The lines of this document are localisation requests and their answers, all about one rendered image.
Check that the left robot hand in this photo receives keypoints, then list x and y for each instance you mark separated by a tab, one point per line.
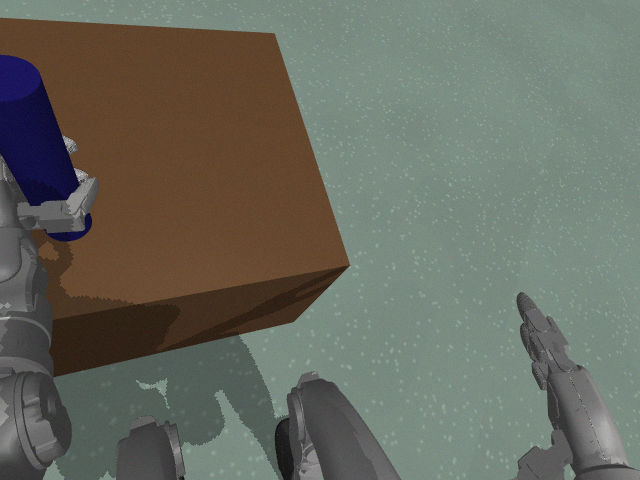
54	216

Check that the right robot hand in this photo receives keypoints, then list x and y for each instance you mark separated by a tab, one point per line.
585	434

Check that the can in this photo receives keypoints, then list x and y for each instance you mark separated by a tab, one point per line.
31	142

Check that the left robot arm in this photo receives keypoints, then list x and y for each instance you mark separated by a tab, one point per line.
35	427

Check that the right robot foot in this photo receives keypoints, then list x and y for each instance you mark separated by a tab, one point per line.
283	450

